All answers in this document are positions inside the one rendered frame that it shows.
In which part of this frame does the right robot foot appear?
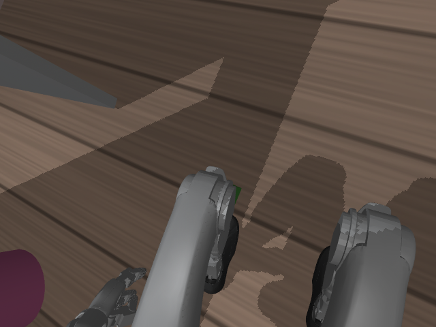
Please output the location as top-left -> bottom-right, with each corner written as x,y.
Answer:
306,246 -> 330,327

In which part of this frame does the left robot hand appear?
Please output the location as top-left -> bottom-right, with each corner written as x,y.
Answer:
88,267 -> 146,327

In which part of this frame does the left robot foot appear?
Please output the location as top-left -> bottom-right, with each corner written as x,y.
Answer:
204,216 -> 239,294

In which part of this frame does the left robot arm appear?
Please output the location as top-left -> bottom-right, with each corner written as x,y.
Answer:
66,308 -> 108,327

